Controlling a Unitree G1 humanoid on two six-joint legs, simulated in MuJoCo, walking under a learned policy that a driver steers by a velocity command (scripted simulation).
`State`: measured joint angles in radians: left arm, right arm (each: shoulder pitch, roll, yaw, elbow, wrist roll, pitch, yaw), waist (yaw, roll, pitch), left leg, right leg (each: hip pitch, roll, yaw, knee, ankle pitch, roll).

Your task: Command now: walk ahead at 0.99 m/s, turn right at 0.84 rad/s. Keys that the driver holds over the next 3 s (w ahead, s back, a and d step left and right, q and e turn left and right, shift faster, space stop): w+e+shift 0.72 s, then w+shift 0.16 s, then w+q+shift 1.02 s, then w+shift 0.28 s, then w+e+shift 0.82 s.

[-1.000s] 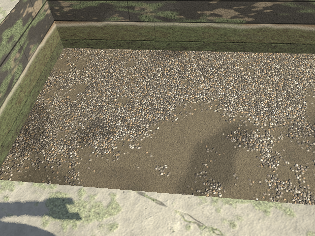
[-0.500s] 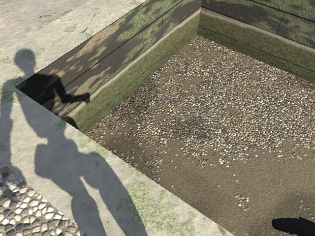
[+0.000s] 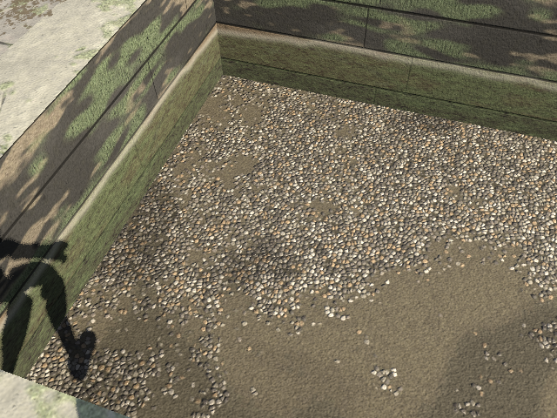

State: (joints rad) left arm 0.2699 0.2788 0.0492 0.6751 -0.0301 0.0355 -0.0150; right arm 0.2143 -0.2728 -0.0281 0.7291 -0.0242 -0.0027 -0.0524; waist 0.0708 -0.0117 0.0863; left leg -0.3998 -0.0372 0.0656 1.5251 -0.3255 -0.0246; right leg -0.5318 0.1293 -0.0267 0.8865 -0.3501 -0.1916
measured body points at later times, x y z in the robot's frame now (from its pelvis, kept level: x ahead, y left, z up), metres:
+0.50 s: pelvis +0.08 +0.06 +0.02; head +0.10 +0.02 +0.46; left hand +0.44 +0.13 +0.00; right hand +0.12 -0.23 -0.09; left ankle +0.18 +0.16 -0.69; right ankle +0.06 -0.07 -0.65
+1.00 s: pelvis -0.01 +0.02 +0.03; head -0.01 +0.01 +0.48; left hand +0.32 -0.08 +0.01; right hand -0.14 -0.24 -0.06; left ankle +0.09 +0.14 -0.69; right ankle -0.06 -0.14 -0.67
